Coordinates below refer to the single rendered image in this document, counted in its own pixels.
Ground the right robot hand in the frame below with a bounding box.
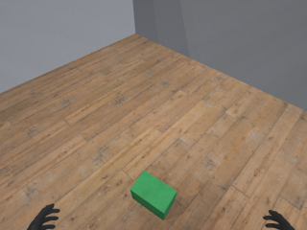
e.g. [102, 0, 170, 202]
[263, 210, 295, 230]

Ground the carton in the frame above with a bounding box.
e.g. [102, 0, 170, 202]
[130, 171, 177, 220]

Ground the left robot hand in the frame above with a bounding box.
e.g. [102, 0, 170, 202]
[27, 203, 60, 230]

